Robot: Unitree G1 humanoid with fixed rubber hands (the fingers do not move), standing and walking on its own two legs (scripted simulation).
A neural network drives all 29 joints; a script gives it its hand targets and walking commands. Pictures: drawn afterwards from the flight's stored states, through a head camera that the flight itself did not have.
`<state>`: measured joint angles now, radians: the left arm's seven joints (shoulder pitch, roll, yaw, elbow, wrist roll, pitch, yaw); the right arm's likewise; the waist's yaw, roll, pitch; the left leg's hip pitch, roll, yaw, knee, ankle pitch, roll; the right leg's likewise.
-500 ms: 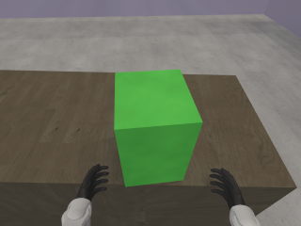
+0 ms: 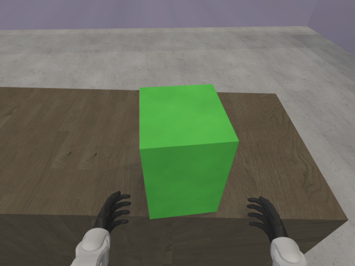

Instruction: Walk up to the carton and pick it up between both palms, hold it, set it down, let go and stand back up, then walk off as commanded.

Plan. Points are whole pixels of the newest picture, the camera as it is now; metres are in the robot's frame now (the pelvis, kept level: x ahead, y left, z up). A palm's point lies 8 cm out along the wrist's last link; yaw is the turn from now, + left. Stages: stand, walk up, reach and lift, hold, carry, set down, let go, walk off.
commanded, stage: let go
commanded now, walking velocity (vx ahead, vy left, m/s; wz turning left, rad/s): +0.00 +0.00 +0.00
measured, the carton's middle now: (180, 153) +0.39 +0.03 +0.05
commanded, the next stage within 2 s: stand in 0.30 s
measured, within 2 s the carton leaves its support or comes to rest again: neither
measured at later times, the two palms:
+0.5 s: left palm (99, 233) +0.21 +0.20 -0.02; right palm (272, 234) +0.22 -0.18 -0.02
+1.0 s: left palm (98, 237) +0.20 +0.21 -0.03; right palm (273, 241) +0.21 -0.18 -0.03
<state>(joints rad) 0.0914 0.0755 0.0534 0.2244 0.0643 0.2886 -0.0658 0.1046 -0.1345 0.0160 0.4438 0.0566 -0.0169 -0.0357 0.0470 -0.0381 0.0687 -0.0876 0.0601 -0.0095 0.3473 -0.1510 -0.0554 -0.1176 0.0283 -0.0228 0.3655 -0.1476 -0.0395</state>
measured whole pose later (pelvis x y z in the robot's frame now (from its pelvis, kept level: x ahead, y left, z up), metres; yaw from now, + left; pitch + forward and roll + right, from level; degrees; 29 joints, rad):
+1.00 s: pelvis +0.00 +0.04 -0.04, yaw -1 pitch -4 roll -2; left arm 0.23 0.18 -0.10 0.26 0.06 -0.23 -0.09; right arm 0.17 -0.21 -0.03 0.32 0.02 -0.11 0.02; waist 0.01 0.01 0.00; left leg -0.38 0.05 0.01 0.86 -0.42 0.00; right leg -0.26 0.02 -0.04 0.79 -0.47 -0.02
